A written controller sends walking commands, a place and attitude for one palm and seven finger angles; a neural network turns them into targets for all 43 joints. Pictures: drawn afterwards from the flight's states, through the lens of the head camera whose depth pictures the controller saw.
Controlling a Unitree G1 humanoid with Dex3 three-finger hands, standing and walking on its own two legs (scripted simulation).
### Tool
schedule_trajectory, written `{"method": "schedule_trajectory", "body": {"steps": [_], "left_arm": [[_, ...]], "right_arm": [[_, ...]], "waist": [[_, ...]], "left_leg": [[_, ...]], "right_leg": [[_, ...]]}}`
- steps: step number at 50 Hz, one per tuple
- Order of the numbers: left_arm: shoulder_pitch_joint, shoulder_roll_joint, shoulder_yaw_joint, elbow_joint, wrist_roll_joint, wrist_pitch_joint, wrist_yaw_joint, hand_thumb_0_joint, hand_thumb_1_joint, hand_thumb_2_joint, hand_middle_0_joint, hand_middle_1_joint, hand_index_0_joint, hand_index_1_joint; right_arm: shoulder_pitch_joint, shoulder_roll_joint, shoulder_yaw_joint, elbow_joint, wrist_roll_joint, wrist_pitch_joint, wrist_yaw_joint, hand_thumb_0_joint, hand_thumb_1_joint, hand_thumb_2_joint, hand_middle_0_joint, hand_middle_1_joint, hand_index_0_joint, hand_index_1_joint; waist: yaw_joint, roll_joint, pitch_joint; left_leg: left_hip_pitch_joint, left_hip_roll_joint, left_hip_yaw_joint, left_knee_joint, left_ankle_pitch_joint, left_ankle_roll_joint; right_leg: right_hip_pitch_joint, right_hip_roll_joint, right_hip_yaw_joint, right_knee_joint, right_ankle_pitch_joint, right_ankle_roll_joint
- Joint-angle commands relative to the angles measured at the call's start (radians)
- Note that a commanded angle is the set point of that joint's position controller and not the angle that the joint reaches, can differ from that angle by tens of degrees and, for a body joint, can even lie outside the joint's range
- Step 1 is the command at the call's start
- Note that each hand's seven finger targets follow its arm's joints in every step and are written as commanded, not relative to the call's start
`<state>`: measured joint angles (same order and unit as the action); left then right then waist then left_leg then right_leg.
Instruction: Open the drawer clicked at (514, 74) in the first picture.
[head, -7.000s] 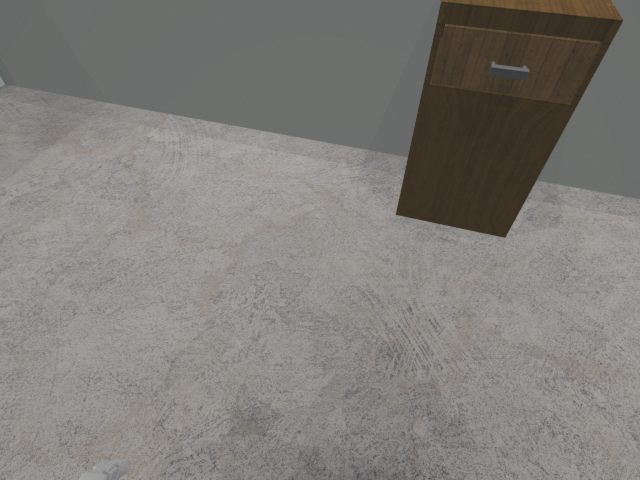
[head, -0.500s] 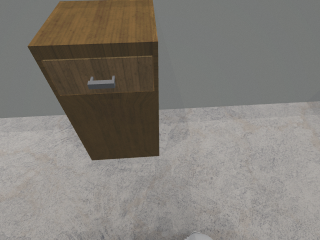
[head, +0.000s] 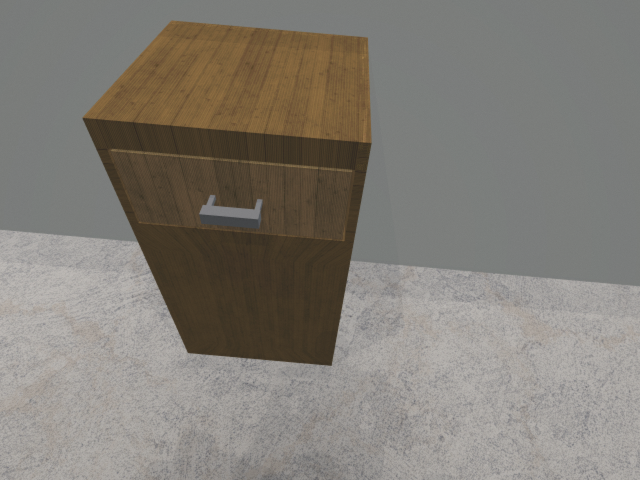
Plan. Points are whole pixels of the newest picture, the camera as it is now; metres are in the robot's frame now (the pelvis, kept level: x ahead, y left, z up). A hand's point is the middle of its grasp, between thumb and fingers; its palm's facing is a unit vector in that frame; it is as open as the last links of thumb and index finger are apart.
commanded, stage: come to a stop and stand still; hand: left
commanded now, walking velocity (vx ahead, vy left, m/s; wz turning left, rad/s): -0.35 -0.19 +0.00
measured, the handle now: (233, 209) +0.57 +0.22 -0.04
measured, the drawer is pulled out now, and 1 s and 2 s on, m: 0.00 0.00 0.00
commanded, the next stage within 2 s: look again from close up in 1.94 s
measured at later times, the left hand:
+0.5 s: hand out of the picture +0.11 +0.14 -0.15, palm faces +0.00 -0.96 -0.29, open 7.3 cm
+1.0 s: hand out of the picture +0.02 +0.16 -0.16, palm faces +0.05 -0.96 -0.27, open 7.3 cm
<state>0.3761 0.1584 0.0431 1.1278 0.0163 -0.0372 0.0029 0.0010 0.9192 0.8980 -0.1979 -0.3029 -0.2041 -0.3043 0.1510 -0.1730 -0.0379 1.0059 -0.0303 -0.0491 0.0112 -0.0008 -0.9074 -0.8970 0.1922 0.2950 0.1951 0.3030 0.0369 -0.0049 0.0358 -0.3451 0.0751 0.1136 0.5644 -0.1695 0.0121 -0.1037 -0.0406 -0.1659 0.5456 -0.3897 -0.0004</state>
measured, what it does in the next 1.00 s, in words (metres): steps on the spot: right foot, then left foot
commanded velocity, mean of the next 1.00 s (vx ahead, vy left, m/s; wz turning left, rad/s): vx -0.06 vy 0.04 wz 0.00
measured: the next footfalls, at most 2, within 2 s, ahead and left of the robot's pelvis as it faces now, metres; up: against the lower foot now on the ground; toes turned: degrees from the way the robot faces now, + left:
right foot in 0.42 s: +0.07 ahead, -0.10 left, +0.00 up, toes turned -2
left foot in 0.98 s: +0.03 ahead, +0.10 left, +0.00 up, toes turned -7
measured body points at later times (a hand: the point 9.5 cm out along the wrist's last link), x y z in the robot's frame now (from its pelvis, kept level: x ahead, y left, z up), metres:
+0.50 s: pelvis +0.04 -0.06 +0.00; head +0.07 -0.10 +0.45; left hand +0.11 +0.19 -0.13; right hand +0.08 -0.30 -0.17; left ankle +0.05 +0.09 -0.70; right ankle +0.04 -0.15 -0.73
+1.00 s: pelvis +0.01 -0.04 +0.00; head +0.03 -0.06 +0.45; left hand +0.02 +0.21 -0.14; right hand +0.09 -0.28 -0.15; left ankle -0.02 +0.09 -0.73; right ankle +0.05 -0.15 -0.73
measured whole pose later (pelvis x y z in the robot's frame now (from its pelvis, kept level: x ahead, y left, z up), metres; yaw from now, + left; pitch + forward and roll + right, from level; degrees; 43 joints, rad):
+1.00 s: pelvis +0.01 -0.04 +0.00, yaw +1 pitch +0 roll +0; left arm 0.29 0.17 0.02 1.04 0.02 0.01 0.04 0.01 0.91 0.90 -0.20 -0.30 -0.21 -0.30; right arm 0.22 -0.24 -0.03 0.94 -0.02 0.00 -0.01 0.00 -0.91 -0.90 0.19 0.30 0.20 0.30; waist 0.00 0.05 0.03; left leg -0.19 0.02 0.02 0.51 -0.31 0.00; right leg -0.31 -0.04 -0.11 0.56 -0.25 -0.01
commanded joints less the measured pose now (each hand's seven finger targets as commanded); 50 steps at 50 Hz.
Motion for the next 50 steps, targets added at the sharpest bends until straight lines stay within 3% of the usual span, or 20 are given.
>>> {"method": "schedule_trajectory", "body": {"steps": [1, 3, 5, 10, 15, 18, 19, 20, 21, 22, 23, 25, 29, 35, 43, 44, 45, 46, 49, 50], "left_arm": [[-0.022, 0.058, 0.000, -0.090, 0.002, -0.001, 0.015, 0.000, 0.900, 0.900, -0.200, -0.300, -0.200, -0.300], [-0.020, 0.034, -0.004, -0.057, -0.003, 0.010, 0.015, 0.000, 0.900, 0.900, -0.200, -0.300, -0.200, -0.300], [0.036, 0.024, -0.013, -0.023, -0.009, 0.029, 0.019, 0.000, 0.900, 0.900, -0.200, -0.300, -0.200, -0.300], [0.000, 0.068, 0.011, -0.081, 0.005, 0.077, 0.025, 0.000, 0.900, 0.900, -0.200, -0.300, -0.200, -0.300], [-0.062, 0.064, 0.021, -0.142, 0.002, 0.081, 0.023, 0.000, 0.900, 0.900, -0.200, -0.300, -0.200, -0.300], [-0.023, 0.071, 0.022, -0.140, 0.000, 0.063, 0.025, 0.000, 0.900, 0.900, -0.200, -0.300, -0.200, -0.300], [-0.003, 0.092, 0.023, -0.133, 0.004, 0.052, 0.026, 0.000, 0.900, 0.900, -0.200, -0.300, -0.200, -0.300], [-0.028, 0.160, 0.028, -0.145, 0.014, 0.037, 0.032, 0.000, 0.900, 0.900, -0.200, -0.300, -0.200, -0.300], [-0.065, 0.226, 0.033, -0.158, 0.014, 0.031, 0.032, 0.000, 0.900, 0.900, -0.200, -0.300, -0.200, -0.300], [-0.053, 0.233, 0.034, -0.168, 0.009, 0.034, 0.031, 0.000, 0.900, 0.900, -0.200, -0.300, -0.200, -0.300], [-0.093, 0.233, 0.039, -0.166, 0.009, 0.033, 0.035, 0.000, 0.900, 0.900, -0.200, -0.300, -0.200, -0.300], [-0.156, 0.200, 0.038, -0.181, 0.007, 0.037, 0.041, 0.000, 0.900, 0.900, -0.200, -0.300, -0.200, -0.300], [-0.126, 0.197, 0.045, -0.187, 0.005, 0.028, 0.045, 0.000, 0.900, 0.900, -0.200, -0.300, -0.200, -0.300], [-0.098, 0.206, 0.047, -0.177, 0.010, 0.031, 0.038, 0.000, 0.900, 0.900, -0.200, -0.300, -0.200, -0.300], [-0.097, 0.215, 0.045, -0.141, 0.014, 0.034, 0.029, 0.000, 0.900, 0.900, -0.200, -0.300, -0.200, -0.300], [-0.012, 0.213, 0.022, -0.128, 0.024, 0.003, 0.070, 0.000, 0.900, 0.900, -0.200, -0.300, -0.200, -0.300], [-0.054, 0.223, 0.015, -0.137, 0.012, -0.004, 0.062, 0.000, 0.900, 0.900, -0.200, -0.300, -0.200, -0.300], [-0.087, 0.222, 0.010, -0.161, 0.010, 0.008, 0.063, 0.000, 0.900, 0.900, -0.200, -0.300, -0.200, -0.300], [-0.049, 0.120, -0.007, -0.154, -0.008, 0.025, 0.047, 0.000, 0.900, 0.900, -0.200, -0.300, -0.200, -0.300], [-0.029, 0.113, -0.008, -0.153, -0.001, 0.027, 0.044, 0.000, 0.900, 0.900, -0.200, -0.300, -0.200, -0.300]], "right_arm": [[0.278, -0.203, -0.034, 0.037, 0.004, 0.010, -0.031, 0.000, -0.900, -0.900, 0.200, 0.300, 0.200, 0.300], [0.105, -0.115, -0.003, 0.001, 0.008, 0.012, -0.043, 0.000, -0.900, -0.900, 0.200, 0.300, 0.200, 0.300], [0.038, -0.094, 0.009, 0.000, 0.015, 0.009, -0.053, 0.000, -0.900, -0.900, 0.200, 0.300, 0.200, 0.300], [0.067, -0.151, -0.032, 0.007, 0.018, 0.042, -0.066, 0.000, -0.900, -0.900, 0.200, 0.300, 0.200, 0.300], [0.034, -0.168, -0.052, -0.012, 0.005, 0.060, -0.057, 0.000, -0.900, -0.900, 0.200, 0.300, 0.200, 0.300], [0.011, -0.167, -0.058, -0.021, 0.007, 0.066, -0.045, 0.000, -0.900, -0.900, 0.200, 0.300, 0.200, 0.300], [0.019, -0.147, -0.055, -0.022, 0.013, 0.068, -0.038, 0.000, -0.900, -0.900, 0.200, 0.300, 0.200, 0.300], [0.058, -0.091, -0.047, -0.025, 0.021, 0.069, -0.029, 0.000, -0.900, -0.900, 0.200, 0.300, 0.200, 0.300], [0.061, -0.044, -0.038, -0.047, 0.024, 0.076, -0.021, 0.000, -0.900, -0.900, 0.200, 0.300, 0.200, 0.300], [0.033, -0.064, -0.038, -0.054, 0.019, 0.097, -0.028, 0.000, -0.900, -0.900, 0.200, 0.300, 0.200, 0.300], [0.032, -0.071, -0.040, -0.049, 0.015, 0.105, -0.030, 0.000, -0.900, -0.900, 0.200, 0.300, 0.200, 0.300], [0.066, -0.098, -0.047, -0.018, 0.013, 0.107, -0.024, 0.000, -0.900, -0.900, 0.200, 0.300, 0.200, 0.300], [0.068, -0.115, -0.044, -0.025, 0.009, 0.105, -0.016, 0.000, -0.900, -0.900, 0.200, 0.300, 0.200, 0.300], [0.058, -0.105, -0.038, -0.035, 0.012, 0.102, -0.010, 0.000, -0.900, -0.900, 0.200, 0.300, 0.200, 0.300], [0.083, -0.082, -0.014, -0.024, 0.021, 0.073, -0.018, 0.000, -0.900, -0.900, 0.200, 0.300, 0.200, 0.300], [0.096, -0.126, -0.017, -0.083, 0.015, 0.052, -0.017, 0.000, -0.900, -0.900, 0.200, 0.300, 0.200, 0.300], [0.092, -0.097, -0.007, -0.105, 0.025, 0.051, -0.013, 0.000, -0.900, -0.900, 0.200, 0.300, 0.200, 0.300], [0.153, -0.070, 0.009, -0.111, 0.018, 0.046, -0.017, 0.000, -0.900, -0.900, 0.200, 0.300, 0.200, 0.300], [0.161, -0.147, 0.009, -0.105, 0.006, 0.034, -0.027, 0.000, -0.900, -0.900, 0.200, 0.300, 0.200, 0.300], [0.176, -0.158, 0.012, -0.114, 0.002, 0.036, -0.026, 0.000, -0.900, -0.900, 0.200, 0.300, 0.200, 0.300]], "waist": [[-0.109, 0.249, -0.059], [-0.042, 0.115, 0.021], [-0.007, 0.086, -0.011], [-0.037, 0.097, -0.065], [-0.040, 0.186, -0.066], [-0.009, 0.191, -0.091], [0.002, 0.125, -0.102], [-0.017, -0.083, -0.094], [-0.025, -0.239, -0.052], [0.008, -0.199, -0.068], [-0.011, -0.232, -0.046], [-0.032, -0.131, -0.027], [-0.003, -0.135, -0.057], [0.015, -0.163, -0.047], [0.004, -0.170, -0.084], [-0.025, -0.055, -0.162], [-0.054, -0.020, -0.128], [-0.072, -0.061, -0.158], [-0.029, 0.014, -0.064], [-0.027, -0.026, -0.068]], "left_leg": [[0.301, 0.341, -0.437, -0.324, 0.062, 0.161], [0.129, 0.282, -0.304, -0.330, 0.223, 0.151], [0.125, 0.237, -0.185, -0.308, 0.426, 0.131], [0.211, 0.281, -0.164, -0.243, 0.601, 0.169], [0.188, 0.254, -0.137, -0.200, 0.536, 0.154], [0.155, 0.207, -0.113, -0.134, 0.372, 0.103], [0.128, 0.151, -0.087, -0.069, 0.239, 0.058], [0.049, 0.045, -0.026, 0.054, 0.017, -0.009], [-0.030, -0.046, -0.010, 0.155, -0.327, -0.040], [-0.018, -0.046, -0.102, 0.277, -0.420, -0.033], [-0.057, -0.050, -0.137, 0.370, -0.405, -0.029], [-0.106, -0.043, -0.156, 0.493, -0.298, -0.040], [-0.168, -0.047, -0.166, 0.523, -0.208, -0.066], [-0.119, -0.039, -0.137, 0.375, -0.217, -0.068], [0.044, -0.063, -0.082, 0.052, -0.218, -0.040], [0.067, -0.098, -0.050, 0.142, -0.261, -0.059], [0.082, -0.046, -0.076, 0.031, -0.229, -0.042], [0.139, -0.073, -0.080, -0.105, -0.168, -0.026], [0.102, 0.069, -0.174, -0.142, 0.088, 0.034], [0.087, 0.096, -0.166, -0.119, 0.107, 0.040]], "right_leg": [[-0.413, -0.012, 0.101, 0.505, -0.224, -0.020], [-0.328, -0.073, 0.157, 0.456, -0.101, 0.000], [-0.236, -0.074, 0.153, 0.348, -0.034, 0.026], [-0.294, -0.041, 0.135, 0.374, -0.045, 0.039], [-0.269, -0.021, 0.122, 0.292, -0.049, 0.026], [-0.139, -0.014, 0.100, 0.045, 0.122, 0.020], [-0.071, -0.023, 0.110, -0.099, 0.250, 0.023], [-0.038, -0.149, 0.273, -0.190, 0.428, -0.012], [-0.087, -0.323, 0.413, -0.233, 0.598, -0.099], [-0.137, -0.367, 0.447, -0.250, 0.616, -0.164], [-0.143, -0.353, 0.455, -0.250, 0.601, -0.181], [-0.105, -0.308, 0.387, -0.225, 0.586, -0.174], [0.011, -0.292, 0.338, -0.213, 0.589, -0.161], [0.004, -0.284, 0.346, -0.266, 0.368, -0.159], [-0.012, -0.230, 0.334, -0.267, 0.341, -0.158], [0.062, -0.268, 0.418, -0.160, 0.728, -0.132], [0.005, -0.266, 0.315, -0.153, 0.638, -0.138], [-0.023, -0.208, 0.265, -0.080, 0.485, -0.115], [-0.118, -0.077, 0.153, -0.053, 0.237, -0.037], [-0.120, -0.067, 0.138, -0.055, 0.195, -0.042]]}}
